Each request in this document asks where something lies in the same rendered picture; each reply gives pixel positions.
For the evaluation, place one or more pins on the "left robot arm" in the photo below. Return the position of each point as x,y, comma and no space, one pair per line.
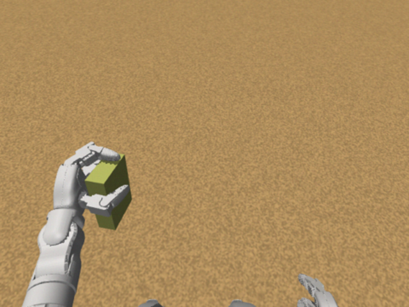
56,275

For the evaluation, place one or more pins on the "right robot hand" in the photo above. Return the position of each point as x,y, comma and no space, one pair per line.
316,289

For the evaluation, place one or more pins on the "carton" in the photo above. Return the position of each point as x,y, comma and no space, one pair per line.
106,177

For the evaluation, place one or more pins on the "left robot hand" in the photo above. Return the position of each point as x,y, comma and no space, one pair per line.
70,189

